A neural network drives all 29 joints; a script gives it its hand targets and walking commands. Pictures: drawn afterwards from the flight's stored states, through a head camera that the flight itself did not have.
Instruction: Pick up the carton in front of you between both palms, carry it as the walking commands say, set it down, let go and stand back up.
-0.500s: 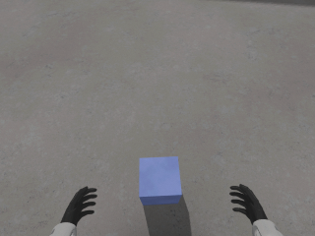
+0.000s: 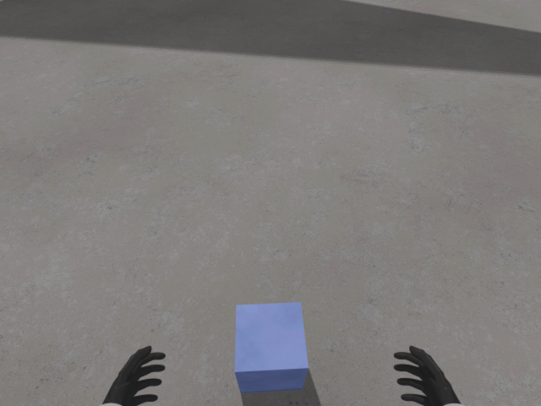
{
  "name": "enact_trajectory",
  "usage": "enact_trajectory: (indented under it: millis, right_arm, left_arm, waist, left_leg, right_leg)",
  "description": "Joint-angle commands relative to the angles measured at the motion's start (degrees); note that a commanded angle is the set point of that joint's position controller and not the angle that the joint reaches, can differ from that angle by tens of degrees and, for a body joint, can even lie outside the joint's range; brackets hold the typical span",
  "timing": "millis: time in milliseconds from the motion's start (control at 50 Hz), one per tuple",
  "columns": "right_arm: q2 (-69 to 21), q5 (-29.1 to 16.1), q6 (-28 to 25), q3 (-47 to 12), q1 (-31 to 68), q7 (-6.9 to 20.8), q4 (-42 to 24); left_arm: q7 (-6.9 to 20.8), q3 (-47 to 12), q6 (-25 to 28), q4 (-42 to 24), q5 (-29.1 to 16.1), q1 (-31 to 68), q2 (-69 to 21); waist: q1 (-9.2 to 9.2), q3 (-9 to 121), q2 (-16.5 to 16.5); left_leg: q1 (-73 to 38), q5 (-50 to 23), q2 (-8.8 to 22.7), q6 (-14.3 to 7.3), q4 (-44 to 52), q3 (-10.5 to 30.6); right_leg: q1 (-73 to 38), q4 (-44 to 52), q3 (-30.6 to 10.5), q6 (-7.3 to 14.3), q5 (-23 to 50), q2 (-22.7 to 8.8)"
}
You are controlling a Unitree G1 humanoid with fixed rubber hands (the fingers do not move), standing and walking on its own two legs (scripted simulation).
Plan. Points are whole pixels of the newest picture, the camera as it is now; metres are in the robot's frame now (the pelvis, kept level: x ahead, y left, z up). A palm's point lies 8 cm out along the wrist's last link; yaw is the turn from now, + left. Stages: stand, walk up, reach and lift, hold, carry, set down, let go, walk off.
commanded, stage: let go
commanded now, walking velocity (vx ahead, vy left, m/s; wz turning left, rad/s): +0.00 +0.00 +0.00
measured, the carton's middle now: (270, 348) +0.43 +0.02 -0.65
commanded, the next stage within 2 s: stand in 0.02 s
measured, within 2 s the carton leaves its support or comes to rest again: neither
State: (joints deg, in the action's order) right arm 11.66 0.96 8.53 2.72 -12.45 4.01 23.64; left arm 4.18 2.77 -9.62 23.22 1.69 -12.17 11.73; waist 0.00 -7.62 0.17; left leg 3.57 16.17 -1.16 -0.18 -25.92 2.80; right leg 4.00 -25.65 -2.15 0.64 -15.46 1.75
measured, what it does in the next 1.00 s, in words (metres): stands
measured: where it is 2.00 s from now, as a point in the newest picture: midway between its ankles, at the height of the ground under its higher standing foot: outside the picture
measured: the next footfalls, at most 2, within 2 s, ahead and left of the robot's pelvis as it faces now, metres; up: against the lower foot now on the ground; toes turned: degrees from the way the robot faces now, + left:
none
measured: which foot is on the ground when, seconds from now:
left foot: down 0.00-1.00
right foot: down 0.00-1.00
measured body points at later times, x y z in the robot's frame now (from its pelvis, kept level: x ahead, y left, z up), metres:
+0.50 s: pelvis +0.02 +0.01 +0.00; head +0.03 +0.02 +0.45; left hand +0.16 +0.30 -0.10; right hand +0.16 -0.29 -0.09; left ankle -0.02 +0.12 -0.74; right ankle -0.01 -0.11 -0.74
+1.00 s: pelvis +0.01 +0.01 +0.00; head +0.01 +0.01 +0.45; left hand +0.13 +0.31 -0.11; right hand +0.13 -0.29 -0.10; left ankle -0.02 +0.12 -0.74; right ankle -0.01 -0.11 -0.74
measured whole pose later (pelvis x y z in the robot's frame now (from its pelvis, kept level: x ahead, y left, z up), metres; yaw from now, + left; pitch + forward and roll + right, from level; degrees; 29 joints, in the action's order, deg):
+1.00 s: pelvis +0.01 +0.01 +0.00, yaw +0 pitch -2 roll +0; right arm 20.5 1.6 -0.3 1.1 -9.3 -1.2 50.5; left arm -1.1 1.0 0.2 50.7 1.5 -9.3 20.7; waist -0.3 -0.5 -0.4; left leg 6.9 15.3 -1.9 -1.0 -23.9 2.3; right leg 7.4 -23.8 -2.7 -0.1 -14.7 0.9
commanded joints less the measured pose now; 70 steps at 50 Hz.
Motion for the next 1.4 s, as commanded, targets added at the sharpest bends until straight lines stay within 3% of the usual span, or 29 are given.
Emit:
enact_trajectory:
  millis: [0,20,40,80,240,500,1380]
  right_arm:
    - [5.65,-0.78,-2.76,1.62,-0.35,-1.50,-3.43]
    - [12.29,1.38,-4.50,2.60,3.69,-3.77,3.74]
    - [12.40,1.65,-5.34,2.86,2.36,-4.56,4.15]
    - [11.90,1.98,-6.39,2.16,2.80,-4.75,6.10]
    - [13.97,1.36,-8.22,1.76,3.85,-4.77,11.64]
    - [16.51,0.98,-9.00,1.55,3.46,-5.59,16.87]
    - [19.29,0.20,-9.81,-0.42,6.53,-5.18,29.48]
  left_arm:
    - [-1.98,1.12,-2.01,-7.60,0.42,2.70,6.54]
    - [-4.61,2.87,2.22,1.35,-0.32,3.09,13.40]
    - [-5.24,2.79,4.23,2.23,0.23,2.23,13.28]
    - [-5.09,2.26,6.36,3.86,0.62,2.97,12.16]
    - [-4.78,1.79,8.98,10.30,0.49,3.15,13.76]
    - [-5.65,1.07,10.01,16.80,0.31,3.26,15.91]
    - [-5.09,-0.28,10.80,30.31,-0.49,5.75,19.05]
  waist:
    - [0.53,7.01,0.21]
    - [-1.81,6.18,-3.78]
    - [-0.73,6.78,-3.13]
    - [-0.28,6.61,-0.84]
    - [-0.22,11.32,0.44]
    - [-0.04,11.26,0.29]
    - [-0.30,7.57,-0.14]
  left_leg:
    - [2.72,-10.59,-2.40,1.44,1.98,-2.08]
    - [8.57,-8.83,2.39,1.80,0.69,-0.15]
    - [7.54,-6.81,2.50,1.55,0.42,0.46]
    - [8.95,-1.70,3.05,0.96,1.67,1.82]
    - [7.03,-14.88,4.65,0.36,0.34,3.14]
    - [4.42,-21.79,5.38,-0.24,0.87,3.80]
    - [4.19,-11.00,6.68,-1.34,8.57,5.34]
  right_leg:
    - [-2.26,1.46,0.90,-1.19,16.03,0.32]
    - [7.00,1.46,-0.71,-1.89,8.38,-3.25]
    - [7.76,2.24,-2.47,-1.65,4.41,-3.95]
    - [9.38,2.76,-3.50,-1.08,-1.65,-4.07]
    - [5.46,0.23,-3.73,-0.51,13.40,-4.81]
    - [3.61,0.29,-3.89,-0.21,18.98,-5.63]
    - [2.39,7.78,-6.41,0.34,11.33,-7.25]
